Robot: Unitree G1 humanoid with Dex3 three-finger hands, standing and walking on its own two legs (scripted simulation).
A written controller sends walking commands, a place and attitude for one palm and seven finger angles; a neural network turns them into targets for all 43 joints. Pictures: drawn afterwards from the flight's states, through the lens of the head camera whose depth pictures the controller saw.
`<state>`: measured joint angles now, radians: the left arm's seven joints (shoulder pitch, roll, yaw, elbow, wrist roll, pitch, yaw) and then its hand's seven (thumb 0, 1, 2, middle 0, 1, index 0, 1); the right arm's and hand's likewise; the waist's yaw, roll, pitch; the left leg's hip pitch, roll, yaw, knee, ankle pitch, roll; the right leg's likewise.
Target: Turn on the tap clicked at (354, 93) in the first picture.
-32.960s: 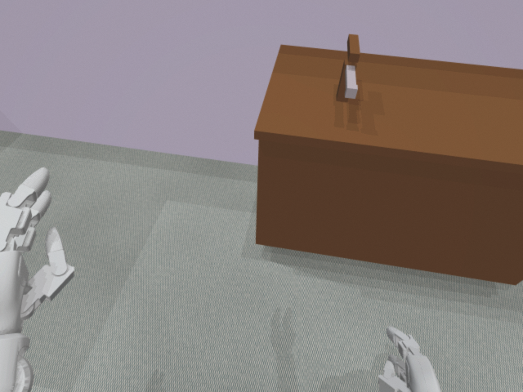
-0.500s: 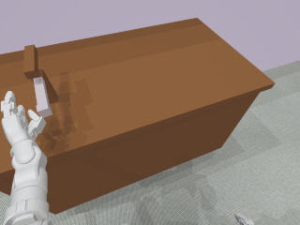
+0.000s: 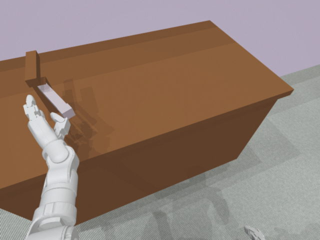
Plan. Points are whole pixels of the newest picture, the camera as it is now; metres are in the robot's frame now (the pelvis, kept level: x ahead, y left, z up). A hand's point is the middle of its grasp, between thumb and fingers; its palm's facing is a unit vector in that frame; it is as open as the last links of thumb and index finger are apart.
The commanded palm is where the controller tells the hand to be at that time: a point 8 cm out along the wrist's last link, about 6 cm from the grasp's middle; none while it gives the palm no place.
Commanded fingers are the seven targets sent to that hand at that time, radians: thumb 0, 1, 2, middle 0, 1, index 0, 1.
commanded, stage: push the lever round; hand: left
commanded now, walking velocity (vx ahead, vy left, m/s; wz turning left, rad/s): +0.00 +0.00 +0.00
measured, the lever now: (66, 111) +0.42 +0.26 +0.08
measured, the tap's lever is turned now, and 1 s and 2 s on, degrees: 23 51 78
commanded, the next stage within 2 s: lift the hand up off the lever in 1.88 s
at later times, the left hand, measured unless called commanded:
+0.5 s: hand (85, 113) +0.42 +0.21 +0.08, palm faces +0.75 -0.66 -0.07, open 7.7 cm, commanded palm +0.36 +0.23 +0.08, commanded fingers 0.00 0.90 0.90 -0.15 -0.15 -0.15 -0.15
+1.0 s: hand (99, 105) +0.45 +0.18 +0.08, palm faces +0.81 -0.57 -0.11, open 7.6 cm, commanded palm +0.40 +0.20 +0.08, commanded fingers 0.00 0.90 0.90 -0.15 -0.15 -0.15 -0.15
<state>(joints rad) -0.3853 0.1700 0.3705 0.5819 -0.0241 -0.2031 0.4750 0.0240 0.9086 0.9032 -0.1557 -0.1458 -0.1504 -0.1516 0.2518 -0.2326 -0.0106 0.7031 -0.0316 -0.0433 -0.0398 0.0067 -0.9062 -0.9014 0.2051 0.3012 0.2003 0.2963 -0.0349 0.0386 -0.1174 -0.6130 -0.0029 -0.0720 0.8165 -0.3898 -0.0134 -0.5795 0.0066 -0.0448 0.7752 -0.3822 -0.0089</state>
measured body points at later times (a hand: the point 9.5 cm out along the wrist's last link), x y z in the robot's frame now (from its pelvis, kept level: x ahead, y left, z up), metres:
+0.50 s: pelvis +0.00 -0.01 +0.00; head +0.04 -0.01 +0.45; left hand +0.37 +0.24 +0.08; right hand +0.10 -0.26 -0.13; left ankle +0.01 +0.13 -0.71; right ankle +0.00 -0.12 -0.71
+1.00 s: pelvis +0.00 -0.02 -0.01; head +0.05 -0.03 +0.44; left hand +0.40 +0.21 +0.09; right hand +0.06 -0.27 -0.14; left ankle +0.01 +0.12 -0.70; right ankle +0.00 -0.12 -0.71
